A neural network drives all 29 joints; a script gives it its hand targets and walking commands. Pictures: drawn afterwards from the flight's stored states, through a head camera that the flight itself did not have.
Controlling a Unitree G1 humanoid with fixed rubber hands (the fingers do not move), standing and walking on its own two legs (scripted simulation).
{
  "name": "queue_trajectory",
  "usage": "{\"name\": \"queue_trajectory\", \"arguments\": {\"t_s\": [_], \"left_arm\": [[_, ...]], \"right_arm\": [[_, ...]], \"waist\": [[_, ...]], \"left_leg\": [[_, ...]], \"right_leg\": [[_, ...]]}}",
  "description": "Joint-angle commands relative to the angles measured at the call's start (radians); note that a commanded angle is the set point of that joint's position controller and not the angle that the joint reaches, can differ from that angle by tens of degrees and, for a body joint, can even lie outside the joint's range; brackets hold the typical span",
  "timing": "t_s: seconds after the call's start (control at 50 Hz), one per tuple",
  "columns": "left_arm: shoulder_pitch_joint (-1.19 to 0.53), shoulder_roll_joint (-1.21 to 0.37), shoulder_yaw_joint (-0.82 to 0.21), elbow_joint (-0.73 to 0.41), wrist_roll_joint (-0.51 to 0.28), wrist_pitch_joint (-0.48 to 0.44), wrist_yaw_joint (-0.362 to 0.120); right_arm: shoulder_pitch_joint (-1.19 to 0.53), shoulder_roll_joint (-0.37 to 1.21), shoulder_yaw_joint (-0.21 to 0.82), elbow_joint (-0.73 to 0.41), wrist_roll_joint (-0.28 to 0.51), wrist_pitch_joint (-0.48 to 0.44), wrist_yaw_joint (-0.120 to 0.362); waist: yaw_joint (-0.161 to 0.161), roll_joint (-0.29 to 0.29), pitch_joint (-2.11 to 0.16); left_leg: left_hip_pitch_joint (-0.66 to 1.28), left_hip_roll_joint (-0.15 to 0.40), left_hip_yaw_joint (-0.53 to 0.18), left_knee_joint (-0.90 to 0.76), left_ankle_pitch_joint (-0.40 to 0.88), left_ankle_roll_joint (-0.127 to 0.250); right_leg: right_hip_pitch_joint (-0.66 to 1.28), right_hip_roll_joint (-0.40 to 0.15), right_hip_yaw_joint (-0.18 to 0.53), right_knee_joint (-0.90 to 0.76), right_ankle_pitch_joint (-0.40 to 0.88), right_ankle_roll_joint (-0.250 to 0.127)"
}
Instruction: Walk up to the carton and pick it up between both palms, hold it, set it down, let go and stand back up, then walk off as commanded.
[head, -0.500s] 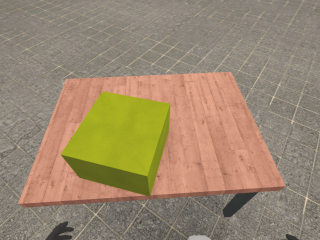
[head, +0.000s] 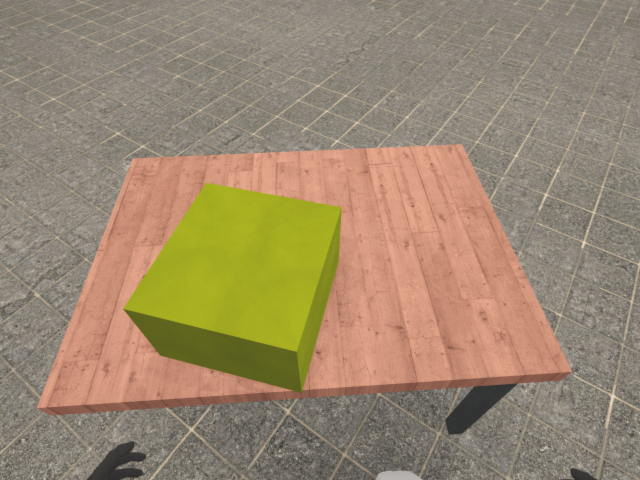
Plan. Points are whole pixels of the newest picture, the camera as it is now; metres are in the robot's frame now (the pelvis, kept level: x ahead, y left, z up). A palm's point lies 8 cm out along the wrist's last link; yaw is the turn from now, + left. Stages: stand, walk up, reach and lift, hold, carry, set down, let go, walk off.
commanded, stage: walk up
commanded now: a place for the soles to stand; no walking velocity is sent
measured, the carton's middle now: (251, 281) +0.45 +0.15 -0.12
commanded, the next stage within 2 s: none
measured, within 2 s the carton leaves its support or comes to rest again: neither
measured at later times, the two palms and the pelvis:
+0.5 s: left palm out of the picture +0.09 +0.35 -0.09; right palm out of the picture +0.06 -0.30 -0.09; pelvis -0.02 +0.03 +0.00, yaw -2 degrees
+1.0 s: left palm out of the picture -0.06 +0.52 -0.10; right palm out of the picture -0.03 -0.10 -0.06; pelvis -0.11 +0.20 +0.01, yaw -3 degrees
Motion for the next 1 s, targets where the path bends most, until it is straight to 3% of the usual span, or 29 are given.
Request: {"name": "queue_trajectory", "arguments": {"t_s": [0.0, 0.04, 0.08, 0.12, 0.16, 0.2, 0.24, 0.26, 0.28, 0.32, 0.34, 0.36, 0.4, 0.44, 0.48, 0.5, 0.52, 0.58, 0.62, 0.64, 0.66, 0.72, 0.74, 0.8, 0.84, 0.88, 0.9, 0.94, 0.98], "left_arm": [[0.011, 0.235, 0.083, -0.024, -0.006, -0.036, 0.015], [-0.003, 0.275, 0.090, -0.050, -0.003, -0.030, 0.019], [-0.027, 0.255, 0.084, -0.049, 0.001, -0.027, 0.021], [-0.073, 0.236, 0.072, -0.043, -0.001, -0.029, 0.019], [-0.065, 0.159, 0.059, -0.044, -0.014, -0.036, 0.012], [-0.027, 0.196, 0.076, -0.047, 0.001, -0.027, 0.017], [0.009, 0.205, 0.069, -0.017, -0.006, -0.047, 0.020], [0.025, 0.205, 0.068, -0.004, 0.005, -0.055, 0.021], [0.021, 0.254, 0.083, -0.003, 0.008, -0.054, 0.021], [-0.033, 0.254, 0.075, -0.025, -0.002, -0.041, 0.022], [0.073, 0.368, 0.128, -0.022, 0.000, -0.051, 0.090], [0.116, 0.403, 0.128, -0.021, 0.002, -0.059, 0.116], [0.123, 0.357, 0.116, -0.069, 0.023, -0.059, 0.136], [0.087, 0.333, 0.115, -0.092, 0.035, -0.057, 0.140], [0.087, 0.345, 0.121, -0.086, 0.058, -0.065, 0.147], [0.105, 0.353, 0.122, -0.080, 0.053, -0.062, 0.149], [0.080, 0.372, 0.132, -0.104, 0.066, -0.065, 0.151], [0.066, 0.373, 0.133, -0.098, 0.064, -0.057, 0.150], [-0.062, 0.358, 0.115, -0.122, 0.045, -0.044, 0.137], [-0.050, 0.272, 0.088, -0.112, 0.026, -0.041, 0.134], [-0.066, 0.209, 0.077, -0.130, 0.014, -0.031, 0.138], [0.020, 0.283, 0.090, -0.061, -0.005, -0.003, 0.149], [0.077, 0.307, 0.103, -0.055, 0.005, 0.002, 0.143], [0.179, 0.283, 0.091, 0.009, 0.012, 0.004, 0.118], [0.186, 0.246, 0.078, 0.034, 0.017, 0.003, 0.105], [0.192, 0.233, 0.072, 0.029, 0.004, 0.005, 0.095], [0.196, 0.217, 0.065, 0.025, 0.006, 0.004, 0.092], [0.209, 0.215, 0.057, 0.043, 0.021, 0.002, 0.080], [0.228, 0.156, 0.041, 0.030, 0.024, 0.000, 0.067]], "right_arm": [[-0.102, -0.227, -0.072, -0.077, 0.002, -0.017, -0.009], [-0.051, -0.202, -0.074, -0.066, 0.002, 0.003, -0.011], [-0.065, -0.178, -0.057, -0.086, -0.007, -0.009, -0.009], [-0.009, -0.206, -0.065, -0.062, -0.006, -0.030, -0.016], [-0.057, -0.243, -0.069, -0.047, -0.022, -0.045, -0.016], [-0.091, -0.257, -0.068, -0.049, -0.021, -0.040, -0.020], [-0.103, -0.255, -0.078, -0.057, -0.011, -0.041, -0.015], [-0.114, -0.214, -0.073, -0.068, -0.006, -0.036, -0.004], [-0.115, -0.200, -0.072, -0.067, 0.002, -0.027, 0.000], [-0.069, -0.188, -0.061, -0.055, 0.012, -0.011, -0.007], [-0.166, -0.253, -0.098, -0.112, -0.043, 0.037, 0.017], [-0.167, -0.225, -0.100, -0.136, -0.039, 0.060, 0.022], [-0.134, -0.198, -0.102, -0.152, -0.064, 0.085, 0.022], [-0.156, -0.207, -0.104, -0.169, -0.070, 0.090, 0.026], [-0.172, -0.224, -0.113, -0.195, -0.075, 0.106, 0.028], [-0.192, -0.225, -0.117, -0.203, -0.076, 0.106, 0.026], [-0.160, -0.231, -0.122, -0.215, -0.070, 0.111, 0.031], [-0.117, -0.235, -0.131, -0.205, -0.068, 0.091, 0.039], [0.010, -0.240, -0.134, -0.152, -0.065, 0.073, 0.036], [0.067, -0.290, -0.147, -0.143, -0.089, 0.065, 0.038], [-0.018, -0.376, -0.150, -0.184, -0.079, 0.057, 0.034], [-0.122, -0.270, -0.129, -0.186, -0.035, 0.074, 0.011], [-0.100, -0.254, -0.127, -0.183, -0.033, 0.070, 0.005], [-0.097, -0.186, -0.110, -0.173, -0.015, 0.057, -0.007], [-0.059, -0.173, -0.107, -0.162, -0.016, 0.055, -0.011], [0.002, -0.171, -0.104, -0.134, -0.007, 0.047, -0.017], [-0.029, -0.172, -0.098, -0.155, -0.010, 0.045, -0.022], [0.035, -0.171, -0.094, -0.117, 0.008, 0.041, -0.032], [0.010, -0.142, -0.080, -0.119, -0.011, 0.032, -0.036]], "waist": [[0.004, 0.017, -0.075], [-0.010, -0.132, -0.052], [-0.005, -0.059, -0.037], [-0.042, -0.055, -0.047], [-0.018, 0.120, -0.065], [-0.011, 0.086, -0.049], [0.011, 0.125, -0.097], [0.014, 0.122, -0.138], [-0.002, -0.017, -0.121], [-0.016, -0.078, -0.093], [0.036, 0.037, -0.001], [0.034, -0.008, -0.028], [0.023, -0.045, -0.044], [0.010, 0.021, -0.078], [0.026, -0.071, -0.008], [0.035, -0.008, 0.013], [0.023, -0.096, 0.013], [0.019, -0.111, 0.000], [-0.090, -0.135, -0.093], [-0.107, -0.020, -0.133], [-0.109, 0.314, -0.035], [-0.047, 0.121, 0.078], [-0.047, 0.113, 0.002], [-0.023, 0.130, -0.078], [-0.024, 0.084, -0.114], [-0.030, 0.155, -0.118], [-0.027, 0.127, -0.138], [-0.049, 0.083, -0.142], [-0.026, 0.025, -0.192]], "left_leg": [[0.003, 0.082, -0.070, -0.046, 0.131, 0.084], [-0.036, -0.064, -0.099, 0.024, -0.112, 0.042], [-0.043, -0.069, -0.096, -0.021, -0.117, 0.031], [0.117, 0.006, -0.167, -0.206, -0.026, 0.066], [0.093, 0.246, -0.311, -0.388, -0.010, 0.168], [0.062, 0.340, -0.304, -0.316, 0.215, 0.241], [0.127, 0.218, -0.130, -0.147, 0.484, 0.155], [0.053, 0.139, -0.074, -0.109, 0.352, 0.093], [0.015, 0.062, -0.046, -0.036, 0.191, 0.054], [0.042, -0.011, -0.087, -0.034, 0.014, 0.032], [-0.225, -0.043, -0.139, 0.182, 0.149, 0.022], [-0.289, -0.064, -0.174, 0.352, -0.182, 0.015], [-0.357, -0.037, -0.247, 0.502, -0.231, 0.007], [-0.340, -0.015, -0.257, 0.535, -0.184, -0.001], [-0.346, 0.020, -0.279, 0.587, -0.182, -0.012], [-0.366, 0.032, -0.274, 0.553, -0.174, -0.013], [-0.329, 0.051, -0.282, 0.514, -0.155, 0.004], [-0.239, 0.043, -0.251, 0.261, -0.159, 0.010], [0.097, 0.032, -0.262, -0.041, 0.019, 0.052], [0.238, 0.038, -0.293, -0.184, -0.008, 0.052], [0.023, 0.299, -0.527, -0.436, -0.175, 0.077], [-0.130, 0.193, -0.374, -0.353, 0.152, 0.036], [0.015, 0.160, -0.356, -0.348, 0.127, -0.038], [0.202, 0.134, -0.331, -0.329, 0.130, -0.039], [0.192, 0.143, -0.314, -0.385, -0.004, -0.081], [0.259, 0.110, -0.291, -0.406, 0.035, -0.146], [0.293, 0.152, -0.315, -0.381, 0.067, -0.104], [0.294, 0.123, -0.227, -0.471, 0.099, -0.224], [0.350, 0.167, -0.255, -0.405, 0.113, -0.073]], "right_leg": [[0.048, -0.083, 0.139, -0.166, 0.264, -0.092], [0.021, -0.149, 0.361, -0.297, 0.129, -0.136], [-0.003, -0.196, 0.416, -0.342, 0.041, -0.201], [-0.114, -0.114, 0.270, -0.245, 0.033, -0.123], [-0.113, 0.003, 0.013, -0.008, 0.055, -0.014], [-0.055, -0.035, -0.045, 0.046, -0.117, -0.011], [0.035, -0.061, -0.010, -0.103, 0.190, -0.038], [0.124, -0.083, 0.053, -0.149, 0.324, -0.064], [0.128, -0.105, 0.155, -0.180, 0.356, -0.090], [0.037, -0.168, 0.289, -0.229, 0.287, -0.159], [0.101, -0.274, 0.463, -0.234, 0.473, -0.222], [0.150, -0.360, 0.536, -0.223, 0.696, -0.291], [0.182, -0.365, 0.488, -0.191, 0.684, -0.322], [0.163, -0.316, 0.389, -0.156, 0.565, -0.301], [0.044, -0.361, 0.469, -0.184, 0.442, -0.314], [0.059, -0.359, 0.395, -0.172, 0.353, -0.297], [0.021, -0.360, 0.418, -0.189, 0.294, -0.294], [0.011, -0.338, 0.375, -0.151, 0.342, -0.253], [-0.198, -0.299, 0.276, -0.034, 0.216, -0.160], [-0.326, -0.152, 0.104, 0.154, 0.082, -0.093], [-0.424, 0.066, -0.072, 0.411, -0.331, -0.024], [-0.297, 0.016, 0.026, 0.596, -0.232, -0.013], [-0.331, 0.003, 0.029, 0.571, -0.172, -0.012], [-0.291, 0.004, 0.030, 0.472, -0.099, 0.013], [-0.218, 0.005, 0.029, 0.405, -0.101, 0.019], [-0.203, 0.005, 0.009, 0.324, -0.078, 0.017], [-0.208, -0.013, 0.033, 0.319, -0.088, 0.018], [-0.135, 0.032, -0.063, 0.191, -0.126, 0.008], [-0.129, -0.006, -0.021, 0.149, -0.148, -0.010]]}}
